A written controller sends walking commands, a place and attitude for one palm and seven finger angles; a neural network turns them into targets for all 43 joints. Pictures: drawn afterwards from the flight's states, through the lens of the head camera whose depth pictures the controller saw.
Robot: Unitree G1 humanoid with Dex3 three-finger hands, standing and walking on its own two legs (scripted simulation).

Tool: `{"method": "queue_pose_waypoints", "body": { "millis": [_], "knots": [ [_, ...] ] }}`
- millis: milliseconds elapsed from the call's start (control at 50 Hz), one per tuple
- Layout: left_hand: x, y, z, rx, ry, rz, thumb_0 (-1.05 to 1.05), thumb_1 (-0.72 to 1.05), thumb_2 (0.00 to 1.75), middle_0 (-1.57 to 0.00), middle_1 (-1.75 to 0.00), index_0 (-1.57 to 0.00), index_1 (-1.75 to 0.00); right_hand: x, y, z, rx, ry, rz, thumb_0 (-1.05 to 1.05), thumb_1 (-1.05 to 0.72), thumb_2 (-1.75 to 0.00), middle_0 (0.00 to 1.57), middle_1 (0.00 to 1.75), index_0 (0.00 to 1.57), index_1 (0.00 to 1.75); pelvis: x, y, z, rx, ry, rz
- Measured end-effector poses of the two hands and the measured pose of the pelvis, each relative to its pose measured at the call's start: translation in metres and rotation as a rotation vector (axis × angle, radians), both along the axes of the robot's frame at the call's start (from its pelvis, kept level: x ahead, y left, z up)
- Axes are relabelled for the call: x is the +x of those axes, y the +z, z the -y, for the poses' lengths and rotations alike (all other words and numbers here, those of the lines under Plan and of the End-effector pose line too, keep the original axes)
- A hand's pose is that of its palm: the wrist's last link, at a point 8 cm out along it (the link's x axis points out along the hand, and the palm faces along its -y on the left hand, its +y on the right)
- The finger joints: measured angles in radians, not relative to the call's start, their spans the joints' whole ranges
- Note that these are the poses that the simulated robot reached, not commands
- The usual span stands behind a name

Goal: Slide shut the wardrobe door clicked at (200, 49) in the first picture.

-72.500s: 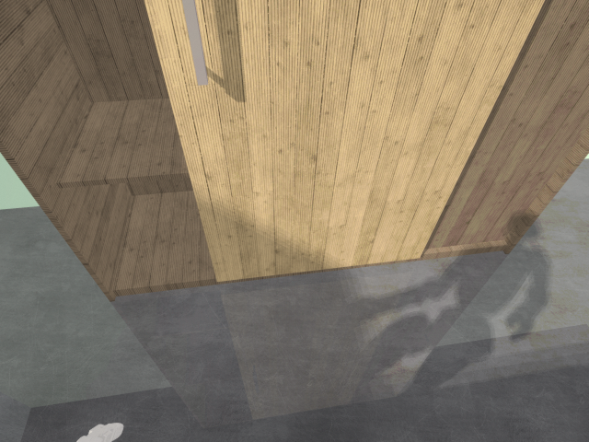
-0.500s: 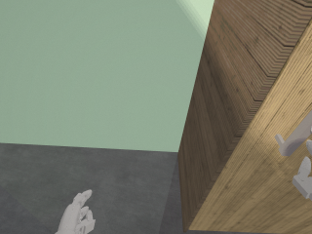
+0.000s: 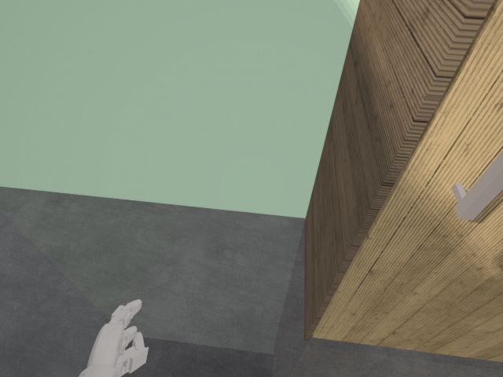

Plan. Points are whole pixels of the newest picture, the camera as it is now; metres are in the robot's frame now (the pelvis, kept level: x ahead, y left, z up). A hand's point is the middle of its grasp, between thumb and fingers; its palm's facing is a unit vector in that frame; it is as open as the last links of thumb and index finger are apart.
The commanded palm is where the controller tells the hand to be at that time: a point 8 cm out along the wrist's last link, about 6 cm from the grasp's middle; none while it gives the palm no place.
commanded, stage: step back with the hand held close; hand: right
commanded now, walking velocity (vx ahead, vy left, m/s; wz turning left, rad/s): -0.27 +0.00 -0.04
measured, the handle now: out of the picture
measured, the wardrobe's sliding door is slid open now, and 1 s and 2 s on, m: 0.00 0.00 0.00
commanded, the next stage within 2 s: stop stepping back and stand still in 0.74 s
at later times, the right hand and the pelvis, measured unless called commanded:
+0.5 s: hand out of the picture +0.15 -0.27 +0.16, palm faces +0.42 +0.79 -0.45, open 7.4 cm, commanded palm +0.07 -0.30 +0.19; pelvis -0.07 +0.00 +0.00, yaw +0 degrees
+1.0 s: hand out of the picture +0.01 -0.28 +0.17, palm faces +0.41 +0.78 -0.47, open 7.4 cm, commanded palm -0.05 -0.31 +0.19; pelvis -0.18 -0.01 +0.01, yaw -2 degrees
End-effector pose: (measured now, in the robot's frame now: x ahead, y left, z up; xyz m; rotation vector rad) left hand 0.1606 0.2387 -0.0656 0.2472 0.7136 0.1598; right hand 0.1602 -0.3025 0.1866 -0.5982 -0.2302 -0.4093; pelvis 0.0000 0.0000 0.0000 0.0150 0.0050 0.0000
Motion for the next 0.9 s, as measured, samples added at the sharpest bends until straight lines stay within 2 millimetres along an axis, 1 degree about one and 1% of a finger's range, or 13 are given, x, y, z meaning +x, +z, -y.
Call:
{"method": "queue_pose_waypoints", "body": {
  "millis": [120,240,340,400,460,520,600,640,700,760,800,840,900],
  "knots": [
    [-0.02,-0.007,0.007,0.001,-0.022,-0.012,0.01,0.9,0.89,-0.2,-0.3,-0.2,-0.3,-0.02,-0.004,0.004,0.016,-0.017,0.05,0.01,-0.89,-0.9,0.21,0.31,0.21,0.3,-0.015,-0.005,0.003,0.011,-0.013,0.004],
    [-0.038,-0.006,0.01,0.03,-0.027,-0.021,0.01,0.9,0.89,-0.2,-0.3,-0.21,-0.3,-0.032,-0.003,0.008,0.011,0.008,0.096,0.01,-0.89,-0.9,0.22,0.31,0.21,0.3,-0.029,-0.007,0.008,0.024,-0.025,0.009],
    [-0.046,-0.004,0.015,0.024,-0.038,-0.027,0.01,0.9,0.89,-0.2,-0.3,-0.2,-0.3,-0.044,0.005,0.018,-0.023,-0.021,0.104,0.01,-0.89,-0.9,0.22,0.31,0.21,0.3,-0.032,-0.002,0.008,0.044,-0.052,-0.014],
    [-0.045,-0.003,0.017,0.013,-0.058,-0.03,0.01,0.9,0.89,-0.2,-0.3,-0.2,-0.3,-0.051,0.003,0.02,-0.01,-0.035,0.088,0.01,-0.89,-0.9,0.21,0.31,0.21,0.3,-0.039,0.0,0.005,0.035,-0.025,-0.052],
    [-0.045,-0.002,0.018,0.006,-0.075,-0.029,0.01,0.9,0.89,-0.2,-0.3,-0.21,-0.3,-0.052,-0.003,0.01,0.03,-0.006,0.053,0.01,-0.89,-0.9,0.21,0.31,0.21,0.3,-0.056,0.003,0.002,0.036,-0.002,-0.058],
    [-0.047,0.003,0.017,-0.006,-0.074,0.001,0.01,0.9,0.89,-0.2,-0.3,-0.21,-0.3,-0.057,-0.005,-0.006,0.048,0.061,0.026,0.01,-0.89,-0.9,0.21,0.31,0.21,0.3,-0.073,0.003,-0.002,0.03,0.002,-0.046],
    [-0.056,0.011,0.01,-0.021,-0.062,0.06,0.01,0.9,0.89,-0.2,-0.3,-0.21,-0.3,-0.079,0.001,-0.021,0.016,0.115,-0.007,0.01,-0.89,-0.9,0.21,0.31,0.21,0.3,-0.092,0.002,-0.009,0.037,-0.013,-0.035],
    [-0.065,0.014,0.006,-0.022,-0.05,0.062,0.01,0.9,0.89,-0.2,-0.3,-0.21,-0.3,-0.095,0.006,-0.021,-0.006,0.108,-0.013,0.01,-0.89,-0.9,0.22,0.31,0.21,0.3,-0.098,0.003,-0.012,0.029,-0.018,-0.038],
    [-0.084,0.018,-0.002,0.008,-0.045,0.012,0.01,0.9,0.89,-0.2,-0.3,-0.2,-0.3,-0.116,0.011,-0.014,-0.012,0.057,-0.001,0.01,-0.89,-0.9,0.22,0.31,0.22,0.3,-0.104,0.009,-0.013,-0.008,-0.006,-0.046],
    [-0.103,0.018,-0.005,0.049,-0.046,-0.038,0.01,0.9,0.89,-0.2,-0.3,-0.2,-0.3,-0.128,0.007,-0.002,0.014,-0.008,0.019,0.01,-0.89,-0.9,0.22,0.31,0.22,0.3,-0.114,0.013,-0.009,-0.029,-0.014,-0.047],
    [-0.115,0.016,-0.004,0.077,-0.045,-0.054,0.01,0.9,0.89,-0.2,-0.3,-0.2,-0.3,-0.133,0.002,0.006,0.038,-0.036,0.03,0.01,-0.89,-0.9,0.22,0.31,0.21,0.3,-0.124,0.011,-0.004,-0.027,-0.03,-0.05],
    [-0.125,0.012,-0.003,0.098,-0.033,-0.048,0.01,0.9,0.89,-0.2,-0.3,-0.2,-0.3,-0.137,-0.003,0.012,0.051,-0.03,0.047,0.01,-0.89,-0.9,0.22,0.31,0.21,0.3,-0.136,0.004,0.005,0.0,-0.049,-0.049],
    [-0.145,0.012,0.007,0.072,-0.005,-0.039,0.01,0.9,0.89,-0.2,-0.3,-0.2,-0.3,-0.151,-0.005,0.016,0.052,0.01,0.039,0.01,-0.89,-0.9,0.21,0.31,0.21,0.3,-0.158,0.003,0.01,-0.023,-0.042,-0.029]
  ]
}}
